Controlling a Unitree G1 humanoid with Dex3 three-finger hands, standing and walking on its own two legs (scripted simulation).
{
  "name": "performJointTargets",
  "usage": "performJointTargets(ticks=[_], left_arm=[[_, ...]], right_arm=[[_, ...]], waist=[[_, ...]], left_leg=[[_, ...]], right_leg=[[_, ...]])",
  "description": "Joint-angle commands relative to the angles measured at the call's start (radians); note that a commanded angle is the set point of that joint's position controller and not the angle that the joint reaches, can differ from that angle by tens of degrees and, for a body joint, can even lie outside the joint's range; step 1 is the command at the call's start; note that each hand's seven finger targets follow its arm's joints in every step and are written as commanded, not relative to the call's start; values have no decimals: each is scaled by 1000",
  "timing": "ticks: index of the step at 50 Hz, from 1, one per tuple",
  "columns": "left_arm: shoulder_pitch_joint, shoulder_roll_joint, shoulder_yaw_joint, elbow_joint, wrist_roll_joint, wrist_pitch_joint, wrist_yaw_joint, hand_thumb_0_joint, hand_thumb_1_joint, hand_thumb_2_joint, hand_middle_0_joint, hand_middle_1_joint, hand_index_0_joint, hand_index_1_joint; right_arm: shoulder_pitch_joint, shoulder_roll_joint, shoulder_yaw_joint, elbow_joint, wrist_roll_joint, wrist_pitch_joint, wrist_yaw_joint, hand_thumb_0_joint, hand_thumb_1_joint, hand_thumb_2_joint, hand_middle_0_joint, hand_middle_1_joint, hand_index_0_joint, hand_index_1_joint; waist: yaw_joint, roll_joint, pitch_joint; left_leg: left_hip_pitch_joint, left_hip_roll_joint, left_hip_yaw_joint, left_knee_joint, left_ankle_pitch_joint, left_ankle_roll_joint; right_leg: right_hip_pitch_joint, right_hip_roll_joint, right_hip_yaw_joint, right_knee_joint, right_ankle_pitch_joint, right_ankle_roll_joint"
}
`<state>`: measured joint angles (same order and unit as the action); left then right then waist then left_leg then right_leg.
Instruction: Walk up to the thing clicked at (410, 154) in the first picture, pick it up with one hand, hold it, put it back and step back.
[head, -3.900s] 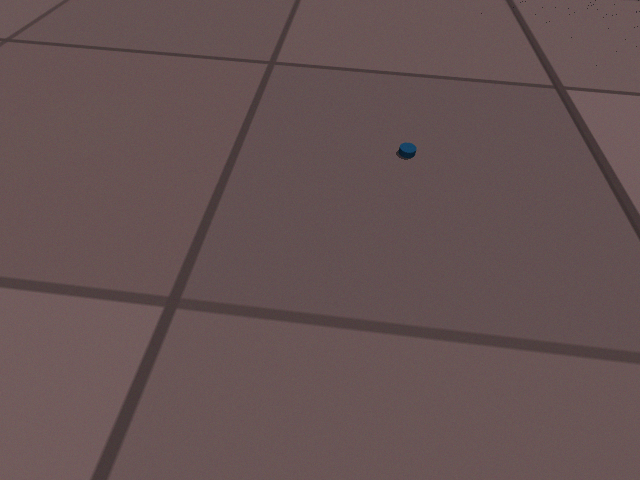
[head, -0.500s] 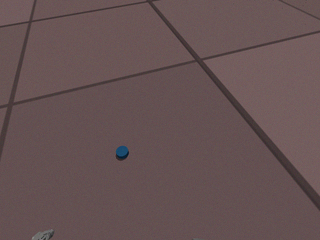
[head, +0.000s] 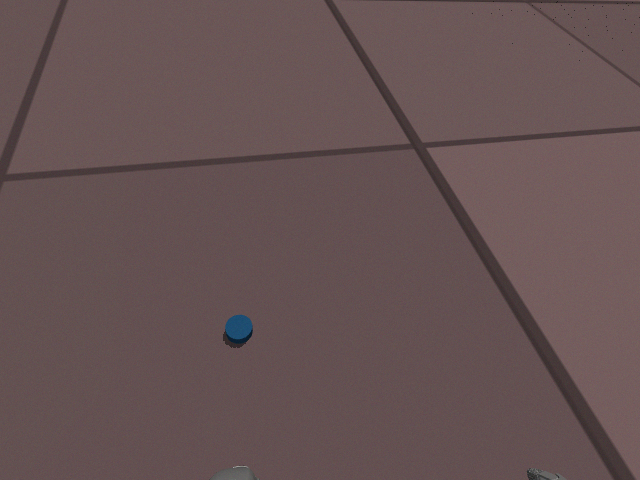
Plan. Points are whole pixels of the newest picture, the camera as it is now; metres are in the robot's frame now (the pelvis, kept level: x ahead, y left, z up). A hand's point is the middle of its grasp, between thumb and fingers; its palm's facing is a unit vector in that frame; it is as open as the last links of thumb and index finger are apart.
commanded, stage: walk up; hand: left
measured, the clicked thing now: (239, 329) +0.65 +0.20 -0.74
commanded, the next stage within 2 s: none
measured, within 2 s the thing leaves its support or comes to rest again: neither
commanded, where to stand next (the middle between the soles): +0.26 -0.02 m, yaw -2 degrees
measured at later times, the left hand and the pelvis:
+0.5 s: hand (138, 406) +0.23 +0.24 -0.12, palm faces -0.09 -0.90 -0.43, open 7.4 cm; pelvis +0.14 -0.03 +0.00, yaw -2 degrees
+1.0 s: hand (154, 382) +0.28 +0.24 -0.17, palm faces -0.07 -0.95 -0.31, open 7.4 cm; pelvis +0.18 -0.01 +0.00, yaw -3 degrees
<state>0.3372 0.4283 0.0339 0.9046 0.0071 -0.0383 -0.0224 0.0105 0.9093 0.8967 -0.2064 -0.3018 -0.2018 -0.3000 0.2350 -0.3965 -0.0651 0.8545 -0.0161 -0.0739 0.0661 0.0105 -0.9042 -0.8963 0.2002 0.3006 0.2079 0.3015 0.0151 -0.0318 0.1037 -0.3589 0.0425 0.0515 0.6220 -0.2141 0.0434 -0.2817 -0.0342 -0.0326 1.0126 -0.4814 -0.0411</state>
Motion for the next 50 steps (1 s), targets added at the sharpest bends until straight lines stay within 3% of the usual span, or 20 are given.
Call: performJointTargets(ticks=[1, 3, 7, 11, 15, 17, 20, 21, 23, 24, 25, 29, 37, 39, 40, 41, 42, 43, 46, 50], left_arm=[[48, 212, 57, -62, -16, -29, 7, 0, 900, 900, -200, -300, -200, -300], [86, 195, 58, -39, -14, -17, -3, 0, 900, 900, -200, -300, -200, -300], [59, 178, 59, -45, -5, -12, -15, 0, 900, 900, -200, -300, -200, -300], [-36, 178, 62, -67, 3, -17, -25, 0, 900, 900, -200, -300, -200, -300], [-85, 153, 57, -77, 6, -32, -27, 0, 900, 900, -200, -300, -200, -300], [-72, 141, 55, -73, 6, -42, -22, 0, 900, 900, -200, -300, -200, -300], [22, 153, 64, -33, 10, -59, 1, 0, 900, 900, -200, -300, -200, -300], [77, 187, 78, -24, 14, -66, 12, 0, 900, 900, -200, -300, -200, -300], [75, 287, 97, -64, 12, -66, 25, 0, 900, 900, -200, -300, -200, -300], [44, 314, 101, -63, 2, -55, 22, 0, 900, 900, -200, -300, -200, -300], [29, 288, 98, -70, -10, -49, 22, 0, 900, 900, -200, -300, -200, -300], [-60, 222, 65, -89, -6, -44, 30, 0, 900, 900, -200, -300, -200, -300], [-158, 201, 48, -96, 0, -5, 31, 0, 900, 900, -200, -300, -200, -300], [-191, 167, 33, -97, -14, 13, 30, 0, 900, 900, -200, -300, -200, -300], [-194, 136, 25, -95, -20, 19, 30, 0, 900, 900, -200, -300, -200, -300], [-161, 97, 15, -81, -34, 29, 29, 0, 900, 900, -200, -300, -200, -300], [-131, 141, 26, -44, -32, 41, 36, 0, 900, 900, -200, -300, -200, -300], [-115, 170, 35, -4, -27, 45, 37, 0, 900, 900, -200, -300, -200, -300], [-122, 150, 32, 41, -21, 34, 22, 0, 900, 900, -200, -300, -200, -300], [-144, 161, 24, 84, -8, 11, 34, 0, 900, 900, -200, -300, -200, -300]], right_arm=[[86, -259, -63, -58, 20, -16, -42, 0, -900, -900, 200, 300, 200, 300], [88, -258, -63, -55, 22, -25, -41, 0, -900, -900, 200, 300, 200, 300], [74, -257, -65, -83, 14, -28, -40, 0, -900, -900, 200, 300, 200, 300], [103, -269, -72, -77, 10, -23, -37, 0, -900, -900, 200, 300, 200, 300], [109, -267, -73, -84, 7, -12, -31, 0, -900, -900, 200, 300, 200, 300], [78, -260, -67, -95, 7, -4, -32, 0, -900, -900, 200, 300, 200, 300], [82, -210, -44, -100, 16, 11, -40, 0, -900, -900, 200, 300, 200, 300], [111, -168, -26, -101, 23, 10, -41, 0, -900, -900, 200, 300, 200, 300], [175, -125, -4, -102, 19, 21, -42, 0, -900, -900, 200, 300, 200, 300], [151, -222, -33, -77, 12, 33, -57, 0, -900, -900, 200, 300, 200, 300], [137, -238, -42, -61, 5, 34, -63, 0, -900, -900, 200, 300, 200, 300], [165, -193, -32, -2, 16, 47, -51, 0, -900, -900, 200, 300, 200, 300], [91, -157, -24, 62, 10, 40, -68, 0, -900, -900, 200, 300, 200, 300], [103, -175, -29, 84, -2, 31, -78, 0, -900, -900, 200, 300, 200, 300], [95, -208, -34, 82, -7, 25, -83, 0, -900, -900, 200, 300, 200, 300], [24, -258, -35, 60, -17, 17, -84, 0, -900, -900, 200, 300, 200, 300], [-47, -306, -38, 43, -2, 16, -80, 0, -900, -900, 200, 300, 200, 300], [-114, -301, -36, 45, 0, 22, -77, 0, -900, -900, 200, 300, 200, 300], [-139, -224, -4, 55, -3, 22, -76, 0, -900, -900, 200, 300, 200, 300], [-115, -185, 13, 87, 19, 27, -70, 0, -900, -900, 200, 300, 200, 300]], waist=[[-30, 147, -47], [-16, 173, -53], [-24, 195, -25], [-58, 171, 19], [-59, 153, 14], [-36, 157, -13], [12, 36, -119], [39, -53, -187], [28, -235, -189], [38, -181, -140], [29, -137, -98], [-18, -122, -60], [-23, -132, -118], [-48, -60, -122], [-52, 48, -117], [-4, 195, -94], [1, 227, -84], [17, 230, -54], [25, 238, -83], [9, 167, -220]], left_leg=[[223, 230, -306, -344, 49, 112], [186, 194, -231, -361, 78, 96], [189, 207, -196, -428, -90, 161], [219, 210, -191, -451, -134, 166], [210, 211, -147, -390, -41, 174], [203, 206, -120, -304, 135, 166], [188, 140, -56, -44, 336, 104], [151, 89, -22, 119, 263, 72], [-160, -74, -17, 377, -337, 3], [-179, -41, -53, 442, -402, 5], [-196, -9, -89, 461, -397, 1], [-102, 3, -78, 386, -202, -24], [151, -10, -14, 26, -3, -49], [248, -13, -33, -80, 106, -30], [232, 65, -137, -194, 101, -10], [143, 215, -383, -301, 52, 40], [11, 301, -463, -343, -61, 139], [-90, 304, -464, -355, -152, 169], [-1, 162, -261, -285, -67, 72], [120, 126, -182, -163, 207, 15]], right_leg=[[-271, -49, 143, 79, 105, -6], [-224, -40, 109, 54, 179, 11], [-266, -54, 86, -44, 245, 47], [-309, -67, 67, -187, 268, 57], [-222, -71, 24, -345, 296, 40], [-133, -45, 10, -416, 301, 33], [118, 14, -17, -571, 387, 12], [236, -26, 29, -603, 417, -10], [345, -355, 555, -711, 284, -146], [281, -401, 626, -704, 259, -242], [222, -377, 559, -703, 275, -249], [65, -203, 230, -706, 361, -156], [-66, -190, 120, -543, 521, -143], [-154, -174, 131, -460, 429, -93], [-158, -127, 99, -405, 333, -51], [-150, -8, 49, -307, 173, 6], [-54, 19, 53, -249, -13, 9], [33, -11, 67, -208, -27, 10], [37, -8, 52, -380, 92, 7], [168, -53, 105, -541, 383, 10]])
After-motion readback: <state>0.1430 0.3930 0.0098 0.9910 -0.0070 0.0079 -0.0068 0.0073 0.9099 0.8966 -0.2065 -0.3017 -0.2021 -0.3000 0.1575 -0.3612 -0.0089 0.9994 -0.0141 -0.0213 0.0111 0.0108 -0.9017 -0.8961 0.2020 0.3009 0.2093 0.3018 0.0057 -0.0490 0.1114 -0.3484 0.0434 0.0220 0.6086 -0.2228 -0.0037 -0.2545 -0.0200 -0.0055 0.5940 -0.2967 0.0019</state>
